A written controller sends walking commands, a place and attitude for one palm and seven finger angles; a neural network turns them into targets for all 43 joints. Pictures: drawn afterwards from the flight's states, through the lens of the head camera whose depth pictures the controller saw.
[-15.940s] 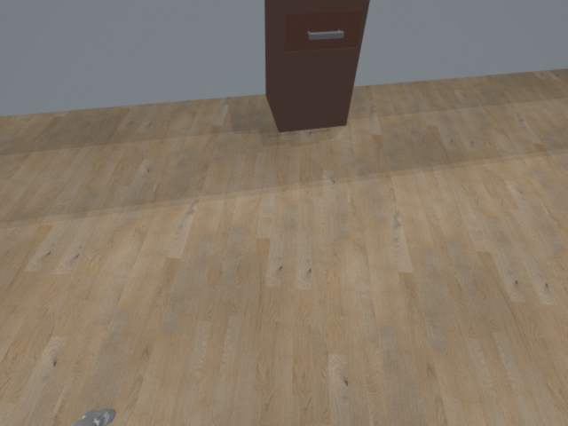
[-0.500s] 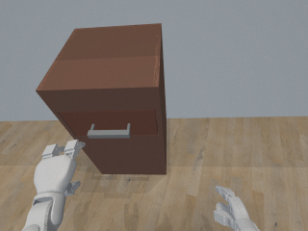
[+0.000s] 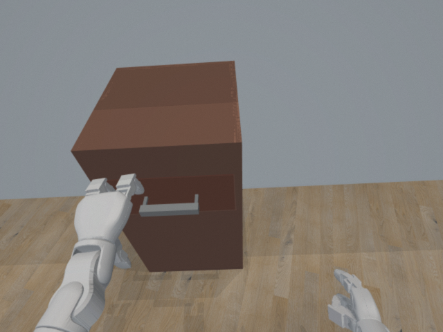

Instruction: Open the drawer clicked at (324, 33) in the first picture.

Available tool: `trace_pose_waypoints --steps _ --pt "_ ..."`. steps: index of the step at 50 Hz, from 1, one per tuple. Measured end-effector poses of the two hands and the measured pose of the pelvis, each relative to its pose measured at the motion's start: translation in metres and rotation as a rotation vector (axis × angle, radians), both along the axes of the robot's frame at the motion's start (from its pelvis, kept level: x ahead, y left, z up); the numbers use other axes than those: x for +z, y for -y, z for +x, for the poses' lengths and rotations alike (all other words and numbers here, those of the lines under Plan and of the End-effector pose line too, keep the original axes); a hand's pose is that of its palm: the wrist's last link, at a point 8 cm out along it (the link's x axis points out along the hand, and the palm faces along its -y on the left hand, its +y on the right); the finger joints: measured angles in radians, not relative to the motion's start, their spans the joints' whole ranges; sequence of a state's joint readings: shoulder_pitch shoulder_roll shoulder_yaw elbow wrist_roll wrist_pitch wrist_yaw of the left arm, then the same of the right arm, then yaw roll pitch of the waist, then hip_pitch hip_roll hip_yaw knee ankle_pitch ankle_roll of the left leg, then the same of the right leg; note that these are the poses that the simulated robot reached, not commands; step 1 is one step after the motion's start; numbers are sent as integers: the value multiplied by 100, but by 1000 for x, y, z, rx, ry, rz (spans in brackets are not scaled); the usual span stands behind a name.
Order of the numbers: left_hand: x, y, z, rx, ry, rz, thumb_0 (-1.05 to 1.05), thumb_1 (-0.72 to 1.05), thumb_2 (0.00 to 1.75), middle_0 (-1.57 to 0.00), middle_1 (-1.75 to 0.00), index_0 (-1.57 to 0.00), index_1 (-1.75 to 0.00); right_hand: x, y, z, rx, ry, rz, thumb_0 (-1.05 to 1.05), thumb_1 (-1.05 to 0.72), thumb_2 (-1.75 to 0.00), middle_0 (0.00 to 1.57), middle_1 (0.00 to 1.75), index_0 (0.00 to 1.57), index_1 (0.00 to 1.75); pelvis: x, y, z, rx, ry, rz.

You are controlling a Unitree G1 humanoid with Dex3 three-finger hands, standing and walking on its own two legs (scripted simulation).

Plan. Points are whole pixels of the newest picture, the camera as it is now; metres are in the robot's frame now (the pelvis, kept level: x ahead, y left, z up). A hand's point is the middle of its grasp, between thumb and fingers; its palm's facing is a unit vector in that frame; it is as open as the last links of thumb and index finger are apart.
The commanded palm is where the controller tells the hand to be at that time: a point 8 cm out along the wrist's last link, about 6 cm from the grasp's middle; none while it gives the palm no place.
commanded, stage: raise the hand with hooked fingers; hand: left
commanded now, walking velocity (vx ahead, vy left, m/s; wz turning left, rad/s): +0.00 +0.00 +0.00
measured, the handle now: (170, 203) +0.50 +0.23 -0.18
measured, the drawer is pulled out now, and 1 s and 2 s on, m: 0.00 0.00 0.00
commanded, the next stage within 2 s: move the hooked fingers above the handle in 0.60 s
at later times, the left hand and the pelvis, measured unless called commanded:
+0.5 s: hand (100, 204) +0.31 +0.27 +0.07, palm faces +0.00 -0.09 -1.00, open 13.8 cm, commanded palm +0.29 +0.28 +0.14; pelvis +0.02 +0.03 +0.01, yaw +2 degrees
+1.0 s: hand (118, 210) +0.32 +0.25 +0.04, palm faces -0.03 -0.06 -1.00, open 13.8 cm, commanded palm +0.31 +0.26 +0.09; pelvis +0.01 -0.01 +0.01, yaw +1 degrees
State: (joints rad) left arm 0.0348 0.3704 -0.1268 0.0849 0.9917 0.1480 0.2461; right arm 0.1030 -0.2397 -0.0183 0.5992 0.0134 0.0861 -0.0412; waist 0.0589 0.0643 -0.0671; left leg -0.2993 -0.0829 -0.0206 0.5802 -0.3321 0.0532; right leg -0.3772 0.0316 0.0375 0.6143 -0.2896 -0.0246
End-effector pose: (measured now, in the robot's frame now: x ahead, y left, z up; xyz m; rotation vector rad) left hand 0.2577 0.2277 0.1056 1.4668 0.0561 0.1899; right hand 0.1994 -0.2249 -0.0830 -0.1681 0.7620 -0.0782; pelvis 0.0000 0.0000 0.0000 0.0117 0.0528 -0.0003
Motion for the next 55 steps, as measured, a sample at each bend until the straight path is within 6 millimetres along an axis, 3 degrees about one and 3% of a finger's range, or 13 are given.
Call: trace_pose_waypoints --steps 7,14,22,26,35,45,55 --pt "21 -27 19 21 2 26 0 -47 31 -32 -118 -32 -119 10 -42 12 74 13 41 1 -90 -89 20 30 20 30 5 -12 2 9 29 -11" --pt "36 -49 36 20 -41 32 0 -49 30 -32 -120 -32 -120 1 -53 5 97 -58 37 0 -90 -89 21 30 20 30 9 -24 8 27 25 -22" --pt "20 -46 36 -70 -118 3 0 -49 30 -31 -120 -32 -120 -10 -38 -15 70 -156 11 1 -90 -89 21 30 20 30 11 -29 15 25 4 -26" --pt "24 -44 32 -102 -68 12 0 -49 30 -32 -120 -32 -120 -13 -30 -21 64 -192 -7 1 -90 -89 20 30 20 30 11 -28 16 31 -5 -26" --pt "31 -47 36 -14 -34 23 0 -49 30 -32 -120 -32 -120 -15 -21 -12 56 -183 23 1 -90 -90 20 30 20 30 11 -19 17 33 -17 -22" --pt "-2 -22 40 -55 -141 7 0 -49 30 -32 -120 -32 -120 -6 -7 2 48 -120 12 1 -90 -89 20 30 20 30 9 0 16 21 -29 -13" --pt "-21 -27 57 -18 -122 46 0 -49 30 -32 -120 -32 -120 -19 25 -15 -8 -171 -34 0 -90 -89 20 30 20 30 2 14 13 24 -88 -11"
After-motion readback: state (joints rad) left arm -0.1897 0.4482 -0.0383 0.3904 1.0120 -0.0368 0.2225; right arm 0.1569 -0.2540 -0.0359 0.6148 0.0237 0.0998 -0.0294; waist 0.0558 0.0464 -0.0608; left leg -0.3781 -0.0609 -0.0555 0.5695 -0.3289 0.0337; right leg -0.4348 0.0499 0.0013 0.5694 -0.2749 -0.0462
